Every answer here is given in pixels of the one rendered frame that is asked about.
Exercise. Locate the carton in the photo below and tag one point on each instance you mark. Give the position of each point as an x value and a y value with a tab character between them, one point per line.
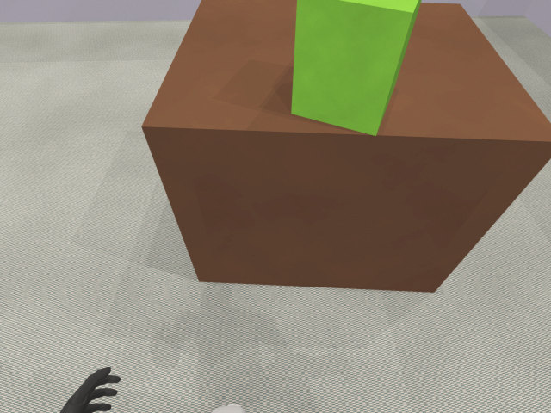
347	57

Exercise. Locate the pedestal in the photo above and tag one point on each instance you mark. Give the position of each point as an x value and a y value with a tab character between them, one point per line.
262	196

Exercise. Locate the left robot hand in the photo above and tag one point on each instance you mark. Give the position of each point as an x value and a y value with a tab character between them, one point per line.
79	401

